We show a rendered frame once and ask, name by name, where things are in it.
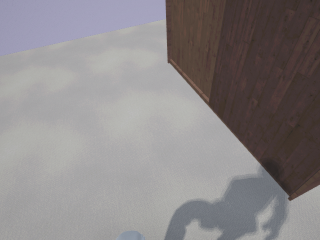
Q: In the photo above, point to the wardrobe door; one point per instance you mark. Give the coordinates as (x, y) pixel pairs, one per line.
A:
(195, 34)
(266, 83)

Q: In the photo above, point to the robot left thigh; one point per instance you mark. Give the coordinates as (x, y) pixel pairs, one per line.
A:
(130, 235)

